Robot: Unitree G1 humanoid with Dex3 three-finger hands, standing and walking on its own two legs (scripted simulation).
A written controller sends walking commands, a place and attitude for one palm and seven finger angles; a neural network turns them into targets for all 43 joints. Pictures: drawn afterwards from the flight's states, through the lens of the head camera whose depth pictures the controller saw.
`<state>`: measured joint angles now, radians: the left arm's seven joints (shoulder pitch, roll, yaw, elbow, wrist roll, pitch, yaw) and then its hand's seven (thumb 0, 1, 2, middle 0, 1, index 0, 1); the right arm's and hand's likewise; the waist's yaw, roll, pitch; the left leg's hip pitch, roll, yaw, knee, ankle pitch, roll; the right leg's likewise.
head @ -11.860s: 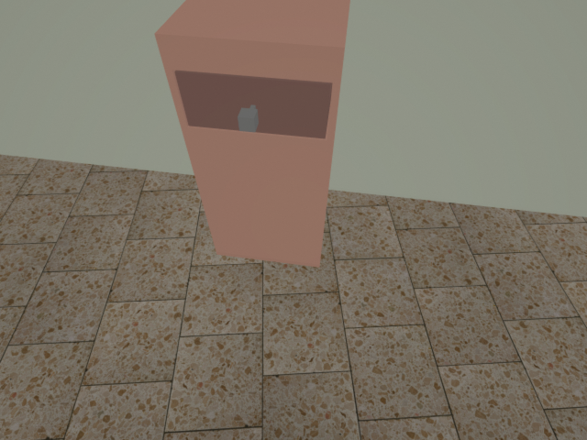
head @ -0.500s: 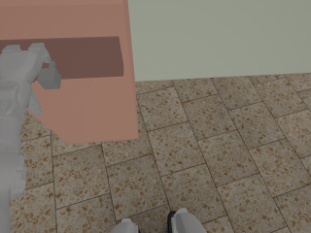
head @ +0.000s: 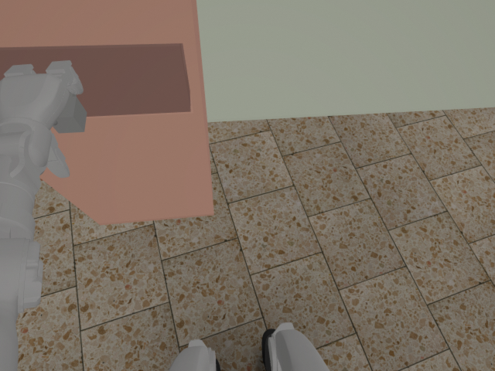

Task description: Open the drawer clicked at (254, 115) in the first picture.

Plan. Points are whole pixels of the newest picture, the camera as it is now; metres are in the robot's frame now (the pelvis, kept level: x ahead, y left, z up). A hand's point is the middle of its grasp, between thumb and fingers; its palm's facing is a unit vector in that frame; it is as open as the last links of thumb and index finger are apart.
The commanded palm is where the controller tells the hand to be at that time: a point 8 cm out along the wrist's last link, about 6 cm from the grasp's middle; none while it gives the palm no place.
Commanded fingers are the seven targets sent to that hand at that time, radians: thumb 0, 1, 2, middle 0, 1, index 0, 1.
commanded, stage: lower the fingers behind the handle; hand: left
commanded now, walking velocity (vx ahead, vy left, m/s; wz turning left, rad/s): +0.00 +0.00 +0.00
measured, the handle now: (69, 105) +0.55 +0.27 +0.02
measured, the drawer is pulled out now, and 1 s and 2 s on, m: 0.00 0.00 0.04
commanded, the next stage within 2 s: close the thumb around the handle in 0.60 s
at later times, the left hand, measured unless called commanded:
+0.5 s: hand (62, 132) +0.50 +0.28 +0.01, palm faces -0.07 -0.01 -1.00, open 13.9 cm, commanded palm +0.50 +0.27 +0.06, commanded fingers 0.00 -0.50 0.30 -0.30 -1.20 -0.30 -1.20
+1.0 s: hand (64, 130) +0.51 +0.28 +0.01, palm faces -0.10 -0.02 -1.00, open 11.3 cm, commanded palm +0.50 +0.27 +0.06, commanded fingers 0.00 0.40 0.68 -0.36 -1.30 -0.36 -1.30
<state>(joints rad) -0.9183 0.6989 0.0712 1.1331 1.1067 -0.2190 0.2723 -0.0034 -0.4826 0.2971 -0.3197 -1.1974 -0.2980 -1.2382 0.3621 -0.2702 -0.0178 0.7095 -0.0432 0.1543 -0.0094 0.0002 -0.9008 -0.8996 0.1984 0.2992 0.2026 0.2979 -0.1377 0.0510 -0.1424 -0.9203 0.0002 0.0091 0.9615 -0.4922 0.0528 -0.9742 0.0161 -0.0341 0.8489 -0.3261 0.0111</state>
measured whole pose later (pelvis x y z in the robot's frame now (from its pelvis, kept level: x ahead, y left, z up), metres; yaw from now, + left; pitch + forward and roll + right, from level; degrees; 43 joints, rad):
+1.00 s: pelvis -0.01 -0.01 -0.01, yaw +0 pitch +28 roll -3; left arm -0.93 0.72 0.08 1.14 1.11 -0.22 0.26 0.00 -0.09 0.47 -0.35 -1.24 -0.33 -1.24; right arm 0.35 -0.28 -0.01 0.71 -0.04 0.12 -0.02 0.00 -0.90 -0.90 0.20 0.30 0.20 0.30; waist -0.15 0.06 -0.14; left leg -1.01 0.00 0.00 1.04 -0.51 0.05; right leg -1.06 0.02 -0.04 0.92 -0.35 0.00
